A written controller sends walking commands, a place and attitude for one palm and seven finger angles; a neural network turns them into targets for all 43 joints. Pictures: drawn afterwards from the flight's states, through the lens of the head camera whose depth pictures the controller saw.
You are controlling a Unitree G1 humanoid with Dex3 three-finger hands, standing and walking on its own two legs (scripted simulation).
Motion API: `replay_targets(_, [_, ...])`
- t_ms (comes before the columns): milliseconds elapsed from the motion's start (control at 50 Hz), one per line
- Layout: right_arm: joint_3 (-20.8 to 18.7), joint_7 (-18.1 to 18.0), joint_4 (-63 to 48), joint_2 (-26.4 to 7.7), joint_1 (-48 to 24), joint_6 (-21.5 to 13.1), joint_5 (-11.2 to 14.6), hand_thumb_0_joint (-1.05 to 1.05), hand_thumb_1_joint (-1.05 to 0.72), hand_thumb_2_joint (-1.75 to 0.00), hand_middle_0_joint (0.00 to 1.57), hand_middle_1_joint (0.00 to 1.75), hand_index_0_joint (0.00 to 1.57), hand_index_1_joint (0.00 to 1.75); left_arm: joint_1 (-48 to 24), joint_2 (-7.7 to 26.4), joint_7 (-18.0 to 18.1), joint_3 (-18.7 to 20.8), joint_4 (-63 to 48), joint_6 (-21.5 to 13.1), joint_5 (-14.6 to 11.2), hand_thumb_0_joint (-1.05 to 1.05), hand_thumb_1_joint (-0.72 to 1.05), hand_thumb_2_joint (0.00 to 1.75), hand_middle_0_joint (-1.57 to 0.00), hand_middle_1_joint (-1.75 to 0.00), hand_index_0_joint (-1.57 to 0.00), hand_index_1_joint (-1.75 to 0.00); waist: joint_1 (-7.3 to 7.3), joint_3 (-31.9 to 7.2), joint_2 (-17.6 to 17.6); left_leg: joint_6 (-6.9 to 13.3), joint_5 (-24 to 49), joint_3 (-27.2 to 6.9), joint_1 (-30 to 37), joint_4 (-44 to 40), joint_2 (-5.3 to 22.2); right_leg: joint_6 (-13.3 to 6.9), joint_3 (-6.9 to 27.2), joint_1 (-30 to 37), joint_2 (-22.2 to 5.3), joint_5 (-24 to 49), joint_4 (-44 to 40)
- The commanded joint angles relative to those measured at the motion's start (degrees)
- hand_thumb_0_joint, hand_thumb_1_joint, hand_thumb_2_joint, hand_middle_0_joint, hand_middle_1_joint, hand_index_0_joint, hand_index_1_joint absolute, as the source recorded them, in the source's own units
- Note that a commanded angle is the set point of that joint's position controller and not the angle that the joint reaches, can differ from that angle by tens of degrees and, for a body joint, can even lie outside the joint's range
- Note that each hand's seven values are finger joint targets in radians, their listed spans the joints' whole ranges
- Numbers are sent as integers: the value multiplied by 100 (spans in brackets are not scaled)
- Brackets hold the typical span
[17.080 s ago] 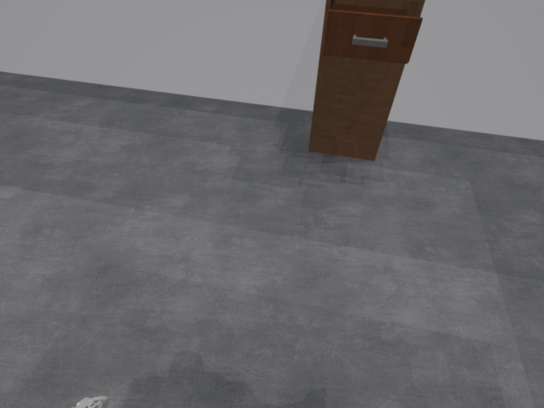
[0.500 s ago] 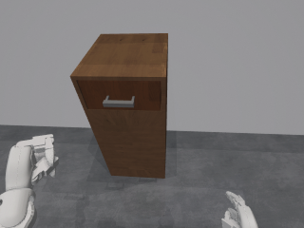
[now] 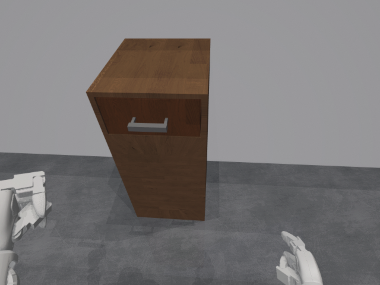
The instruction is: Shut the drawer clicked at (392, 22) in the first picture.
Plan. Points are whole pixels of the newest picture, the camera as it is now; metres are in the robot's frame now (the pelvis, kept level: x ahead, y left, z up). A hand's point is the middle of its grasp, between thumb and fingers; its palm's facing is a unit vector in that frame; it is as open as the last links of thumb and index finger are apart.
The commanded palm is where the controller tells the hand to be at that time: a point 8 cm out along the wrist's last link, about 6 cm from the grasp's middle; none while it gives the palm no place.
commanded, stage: step back with the hand held close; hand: left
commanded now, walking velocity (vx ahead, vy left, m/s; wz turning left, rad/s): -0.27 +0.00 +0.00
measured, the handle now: (148, 123) +0.61 +0.21 -0.03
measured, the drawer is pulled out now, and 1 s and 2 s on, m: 0.00 0.00 0.00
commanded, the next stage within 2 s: stop stepping back and stand still in 1.02 s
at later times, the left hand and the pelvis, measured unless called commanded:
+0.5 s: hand (13, 245) +0.13 +0.26 +0.16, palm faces +0.32 -0.81 -0.48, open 3.2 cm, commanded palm +0.07 +0.31 +0.17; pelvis -0.06 +0.03 -0.01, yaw -1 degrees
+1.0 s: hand out of the picture +0.04 +0.30 +0.16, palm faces +0.39 -0.80 -0.45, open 3.2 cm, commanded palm -0.03 +0.34 +0.17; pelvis -0.15 +0.06 -0.02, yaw +2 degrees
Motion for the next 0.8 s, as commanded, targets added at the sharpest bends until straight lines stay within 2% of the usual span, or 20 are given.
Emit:
replay_targets(0, [-383, -3, -1009, -657, -658, 24, -28, 0, -90, -90, 20, 30, 20, 30, 268, 978, 36, 634, -1213, -466, 10, 0, 90, 90, -140, -160, -140, -160, -164, -392, -85, 325, 1415, 134, 792, -21, -97, 79, 103, -1403, -271, 2013, -413])
replay_targets(80, [-435, -5, -1139, -642, -566, 217, 13, 0, -90, -90, 20, 30, 20, 30, 508, 1129, 98, 790, -1455, -466, -26, 0, 90, 90, -140, -160, -140, -160, -171, -892, -220, 318, 2304, 73, 774, 21, 0, 129, 2, -1153, -206, 2361, -64])
replay_targets(100, [-439, -30, -1156, -630, -617, 234, 18, 0, -90, -90, 20, 30, 20, 30, 538, 1248, 117, 900, -1473, -465, -38, 0, 90, 90, -140, -160, -140, -160, -136, -952, -202, 313, 2371, 60, 802, 4, 3, 135, -20, -1178, -180, 2310, -35])
replay_targets(160, [-472, -36, -1227, -621, -540, 296, 40, 0, -90, -90, 20, 30, 20, 30, 688, 1243, 165, 927, -1674, -470, -60, 0, 90, 90, -140, -160, -140, -160, -144, -1129, -142, 308, 2602, 62, 745, 47, 76, 149, -32, -1136, -138, 2319, 179])
replay_targets(180, [-477, -37, -1238, -604, -539, 304, 45, 0, -90, -90, 20, 30, 20, 30, 758, 1285, 190, 984, -1653, -461, -72, 0, 90, 90, -140, -160, -140, -160, -142, -1138, -164, 309, 2589, 56, 685, 52, 85, 154, -25, -1155, -135, 2285, 204])
replay_targets(200, [-489, -48, -1254, -651, -567, 286, 36, 0, -90, -90, 20, 30, 20, 30, 752, 1352, 199, 1028, -1788, -473, -72, 0, 90, 90, -140, -160, -140, -160, -110, -1203, -3, 297, 2524, 44, 651, 31, 77, 153, -27, -1132, -115, 2194, 240])
replay_targets(240, [-494, -46, -1262, -625, -497, 274, 54, 0, -90, -90, 20, 30, 20, 30, 870, 1260, 231, 956, -1764, -477, -74, 0, 90, 90, -140, -160, -140, -160, -147, -1128, -2, 295, 2346, 14, 496, 12, 111, 152, -26, -1204, -109, 1975, 306])
replay_targets(340, [-498, -72, -1238, -638, -477, 155, 66, 0, -90, -90, 20, 30, 20, 30, 868, 1205, 305, 917, -1764, -595, -56, 0, 90, 90, -140, -160, -140, -160, -230, -780, -1, 272, 749, -153, -159, -287, 134, 122, 23, -1366, -78, 992, 297])
replay_targets(400, [-513, -103, -1194, -666, -503, 61, 58, 0, -90, -90, 20, 30, 20, 30, 815, 1329, 365, 1045, -1777, -722, -45, 0, 90, 90, -140, -160, -140, -160, -263, -599, -68, 255, -418, -199, -477, -304, 79, 80, 151, -1578, -115, 349, 70])
replay_targets(480, [-516, -118, -1065, -659, -376, -26, 58, 0, -90, -90, 20, 30, 20, 30, 698, 1187, 441, 892, -1642, -860, -22, 0, 90, 90, -140, -160, -140, -160, -324, -367, -329, 143, -876, -253, -321, 215, -22, -41, 277, -2431, -275, -861, -278])
replay_targets(500, [-528, -143, -1044, -697, -395, -66, 43, 0, -90, -90, 20, 30, 20, 30, 586, 1297, 457, 934, -1802, -896, -13, 0, 90, 90, -140, -160, -140, -160, -343, -347, -243, 108, -939, -244, -156, 303, -35, -62, 302, -2715, -289, -1144, -367])
replay_targets(560, [-486, -188, -989, -679, -347, -146, 24, 0, -90, -90, 20, 30, 20, 30, 517, 1206, 510, 839, -1733, -925, 27, 0, 90, 90, -140, -160, -140, -160, -353, -221, -149, 111, -1274, -467, -297, 178, 46, -57, 250, -2887, -204, -1503, -175])
replay_targets(600, [-482, -227, -994, -729, -414, -242, 7, 0, -90, -90, 20, 30, 20, 30, 382, 1331, 524, 922, -1935, -970, 72, 0, 90, 90, -140, -160, -140, -160, -351, -194, 275, 172, -1861, -753, -653, -335, 224, 11, 192, -2639, 28, -1501, 167])
replay_targets(620, [-448, -236, -1010, -733, -381, -290, -7, 0, -90, -90, 20, 30, 20, 30, 382, 1235, 521, 884, -1999, -992, 89, 0, 90, 90, -140, -160, -140, -160, -336, -233, 493, 264, -2397, -1136, -1230, -934, 416, 49, 70, -2037, 224, -1254, 717])
replay_targets(640, [-458, -237, -1067, -762, -439, -331, -18, 0, -90, -90, 20, 30, 20, 30, 426, 1232, 509, 969, -2008, -990, 110, 0, 90, 90, -140, -160, -140, -160, -292, -337, 941, 431, -3038, -1445, -2002, -1658, 681, 89, -15, -1204, 459, -925, 1509])
replay_targets(660, [-479, -218, -1079, -745, -468, -343, -22, 0, -90, -90, 20, 30, 20, 30, 467, 1253, 499, 1062, -1993, -991, 127, 0, 90, 90, -140, -160, -140, -160, -219, -477, 1196, 595, -3338, -1684, -2537, -1999, 905, 71, -38, -597, 592, -625, 2183])
replay_targets(700, [-517, -149, -1062, -666, -502, -383, -49, 0, -90, -90, 20, 30, 20, 30, 663, 1433, 463, 1252, -1970, -1016, 118, 0, 90, 90, -140, -160, -140, -160, -162, -739, 1153, 683, -3042, -1582, -2617, -1856, 1004, -8, 34, -457, 605, -590, 2432])
replay_targets(740, [-505, -69, -1048, -607, -510, -396, -57, 0, -90, -90, 20, 30, 20, 30, 855, 1354, 424, 1176, -2028, -1025, 40, 0, 90, 90, -140, -160, -140, -160, -162, -672, 800, 579, -2391, -1214, -2447, -1354, 797, -148, 125, -669, 422, -813, 1610])
replay_targets(760, [-501, -25, -1000, -542, -502, -393, -58, 0, -90, -90, 20, 30, 20, 30, 963, 1396, 419, 1174, -2074, -1012, -28, 0, 90, 90, -140, -160, -140, -160, -201, -688, 558, 409, -1868, -944, -2020, -855, 562, -260, 365, -1079, 196, -916, 826])
replay_targets(780, [-500, 14, -923, -477, -439, -356, -44, 0, -90, -90, 20, 30, 20, 30, 924, 1486, 430, 1186, -2176, -1023, -64, 0, 90, 90, -140, -160, -140, -160, -278, -710, -70, 166, -1228, -508, -1311, 259, 113, -473, 1237, -1915, -401, -951, -116])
